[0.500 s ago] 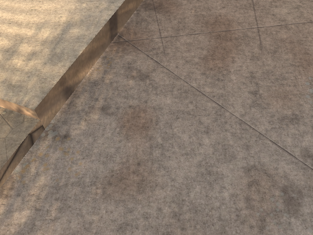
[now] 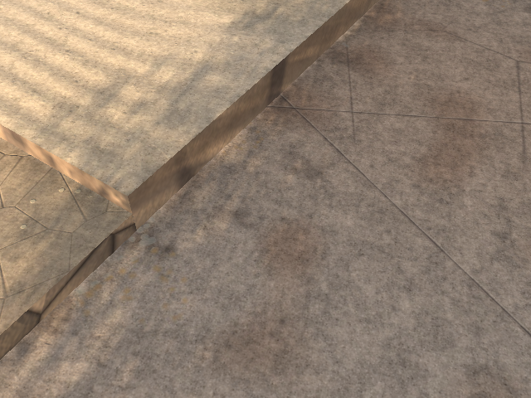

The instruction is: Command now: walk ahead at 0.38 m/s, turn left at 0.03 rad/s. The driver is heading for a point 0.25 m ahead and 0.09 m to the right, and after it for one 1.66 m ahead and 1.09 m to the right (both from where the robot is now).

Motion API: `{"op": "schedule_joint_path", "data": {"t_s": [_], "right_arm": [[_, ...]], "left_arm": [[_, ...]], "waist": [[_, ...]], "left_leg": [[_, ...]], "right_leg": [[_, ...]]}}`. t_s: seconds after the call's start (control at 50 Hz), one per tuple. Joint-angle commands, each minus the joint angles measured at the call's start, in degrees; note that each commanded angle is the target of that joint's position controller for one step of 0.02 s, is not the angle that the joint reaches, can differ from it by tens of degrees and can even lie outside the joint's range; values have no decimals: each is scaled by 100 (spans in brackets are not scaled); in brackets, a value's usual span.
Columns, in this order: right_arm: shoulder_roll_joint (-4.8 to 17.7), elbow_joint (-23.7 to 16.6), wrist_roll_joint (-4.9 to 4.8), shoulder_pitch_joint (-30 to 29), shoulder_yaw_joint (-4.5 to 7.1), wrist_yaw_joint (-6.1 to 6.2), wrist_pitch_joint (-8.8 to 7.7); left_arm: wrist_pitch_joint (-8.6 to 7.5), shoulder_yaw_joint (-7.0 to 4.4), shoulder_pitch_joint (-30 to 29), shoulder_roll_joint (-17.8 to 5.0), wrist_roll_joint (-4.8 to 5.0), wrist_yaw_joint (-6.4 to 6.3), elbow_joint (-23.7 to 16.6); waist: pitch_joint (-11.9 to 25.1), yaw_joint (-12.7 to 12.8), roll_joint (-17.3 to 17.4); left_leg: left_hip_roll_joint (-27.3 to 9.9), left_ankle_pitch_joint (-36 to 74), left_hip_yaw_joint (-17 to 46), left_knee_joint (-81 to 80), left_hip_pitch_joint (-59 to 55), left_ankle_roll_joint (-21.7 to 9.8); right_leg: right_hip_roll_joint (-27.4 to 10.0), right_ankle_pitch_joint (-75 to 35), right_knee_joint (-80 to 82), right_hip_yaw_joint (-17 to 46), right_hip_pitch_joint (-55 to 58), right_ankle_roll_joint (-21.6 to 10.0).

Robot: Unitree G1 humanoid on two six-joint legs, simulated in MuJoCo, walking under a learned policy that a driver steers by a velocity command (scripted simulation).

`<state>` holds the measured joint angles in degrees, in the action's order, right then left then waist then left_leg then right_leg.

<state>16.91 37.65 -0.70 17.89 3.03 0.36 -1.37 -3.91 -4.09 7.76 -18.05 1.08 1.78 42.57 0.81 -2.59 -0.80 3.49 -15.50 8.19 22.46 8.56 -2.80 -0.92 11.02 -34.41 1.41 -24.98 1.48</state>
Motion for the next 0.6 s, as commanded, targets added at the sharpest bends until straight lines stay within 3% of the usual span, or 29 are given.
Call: {"op": "schedule_joint_path", "data": {"t_s": [0.02, 0.04, 0.08, 0.1, 0.12, 0.14, 0.16, 0.18, 0.22, 0.28, 0.34, 0.46, 0.52, 0.54, 0.56, 0.58, 0.6], "right_arm": [[1016, -209, 1, 104, 272, -52, -110], [993, -181, -2, 69, 258, -64, -107], [806, -153, 66, -19, 180, -42, -92], [612, -214, 132, -93, 113, -3, -112], [502, -485, 189, -11, 77, 65, -188], [717, -534, 216, -150, 114, 128, -242], [930, -512, 102, -155, 181, 96, -261], [873, -485, 62, -310, 170, 72, -250], [761, -541, 158, -593, 176, 60, -203], [493, -474, 143, -591, 122, 90, -114], [422, -451, 119, -835, 101, 131, -51], [494, -522, 44, -1431, 141, 35, -100], [626, -424, 34, -1160, 230, -3, -216], [758, -389, 81, -997, 277, 26, -255], [1144, -442, 177, -757, 355, 94, -239], [1262, -349, 329, -742, 366, 80, -142], [916, -375, 213, -740, 304, 68, -107]], "left_arm": [[-170, -32, -623, -490, 67, 53, -555], [-187, -24, -463, -489, 66, 65, -511], [-192, -55, 100, -536, -25, 31, -333], [-205, -115, 516, -778, -63, -3, -286], [-172, -270, 829, -1469, -123, -9, -277], [-125, -272, 1207, -1331, -64, 27, -213], [-115, -156, 1104, -1034, -4, 32, -221], [-87, -111, 909, -874, -19, 10, -309], [-7, -72, 615, -774, -19, -71, -405], [147, -134, 509, -950, -67, -199, -415], [296, -185, 559, -1035, 27, -310, -386], [547, -216, 552, -1025, 59, -408, -448], [576, -198, 250, -950, 72, -426, -600], [554, -156, 228, -815, 54, -429, -661], [518, -62, 477, -510, -70, -412, -728], [508, -26, 1009, -378, -45, -412, -780], [511, -150, 1315, -879, -76, -398, -615]], "waist": [[-361, -160, 871], [-359, -44, 813], [-173, 288, 675], [185, 460, 252], [631, 356, -1043], [719, 631, -1570], [448, 523, -970], [278, 484, -622], [98, 386, -257], [250, 257, -505], [366, 297, -521], [311, 428, -659], [283, 166, -771], [380, 97, -660], [900, 174, 239], [969, 504, 1606], [905, 474, 1326]], "left_leg": [[-1632, -961, 1357, -907, 136, -986], [-1605, -874, 1253, -795, 197, -926], [-1315, 370, 859, -120, 351, -653], [-929, 1174, 343, 895, 495, -348], [-124, 780, -496, 2494, 1675, 205], [133, -1678, -455, 3866, 2756, 549], [-129, -1802, -230, 4420, 3196, 547], [-291, -1522, -274, 4633, 3255, 559], [-539, -976, -311, 4132, 3117, 587], [-352, -541, -493, 3358, 2521, 760], [-191, -49, -469, 2535, 2207, 852], [35, 301, -280, 1374, 1660, 796], [4, 898, -273, 162, 964, 576], [-322, 1702, -146, -287, 298, 399], [-1510, 3099, 820, -129, -792, -74], [-2564, 4202, 2359, -82, -1353, -1105], [-2830, 3862, 2560, -112, -1141, -1406]], "right_leg": [[-79, 123, 242, -97, -73, -273], [-44, 37, 426, -164, 203, -373], [104, -142, 741, -185, 1102, -521], [-317, -706, 899, 423, 1770, -717], [-1202, -1430, 1131, 2051, 2852, -1455], [-1830, -1655, 1672, 3477, 3366, -2067], [-1887, -1643, 1647, 3329, 3268, -2026], [-1658, -2040, 1551, 2770, 3051, -1886], [-1303, -3095, 1522, 2009, 2538, -1628], [-910, -3693, 1563, 1556, 2092, -1551], [-780, -3518, 1432, 1500, 1888, -1433], [-676, -2655, 1092, 2091, 1718, -1209], [-477, -2129, 708, 2481, 1752, -975], [-259, -1710, 410, 2420, 1490, -770], [146, -215, -687, 1883, 910, -479], [985, 2979, -1718, 1086, -349, -142], [547, 3076, -2809, 933, -607, 122]]}}
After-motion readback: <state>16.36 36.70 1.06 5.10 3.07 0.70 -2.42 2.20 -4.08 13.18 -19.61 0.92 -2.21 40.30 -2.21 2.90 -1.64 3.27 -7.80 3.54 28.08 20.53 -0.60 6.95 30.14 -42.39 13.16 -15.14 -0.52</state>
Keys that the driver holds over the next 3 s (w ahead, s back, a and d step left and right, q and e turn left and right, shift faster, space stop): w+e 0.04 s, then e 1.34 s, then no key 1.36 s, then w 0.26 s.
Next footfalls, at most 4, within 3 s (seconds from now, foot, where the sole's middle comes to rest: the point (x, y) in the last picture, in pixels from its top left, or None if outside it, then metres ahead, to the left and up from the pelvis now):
0.10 right None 0.12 -0.13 -0.78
0.56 left None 0.30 0.04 -0.78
0.98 right None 0.16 -0.18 -0.78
1.48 left None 0.31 -0.02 -0.78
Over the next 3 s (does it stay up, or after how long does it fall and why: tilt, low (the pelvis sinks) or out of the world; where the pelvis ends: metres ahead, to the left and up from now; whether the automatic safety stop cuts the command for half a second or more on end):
stays up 0.22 -0.10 -0.02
